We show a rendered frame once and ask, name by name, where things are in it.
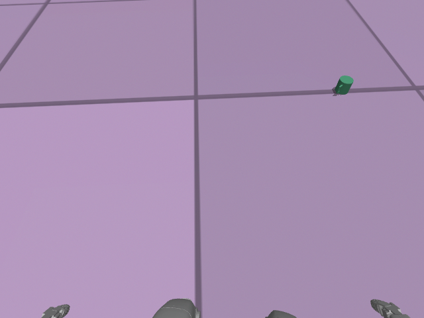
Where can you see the mug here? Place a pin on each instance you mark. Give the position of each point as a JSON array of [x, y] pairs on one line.
[[344, 85]]

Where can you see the left robot hand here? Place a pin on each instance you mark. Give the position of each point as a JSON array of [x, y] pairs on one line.
[[57, 312]]

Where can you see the right robot hand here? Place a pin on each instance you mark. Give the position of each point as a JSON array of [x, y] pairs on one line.
[[387, 310]]

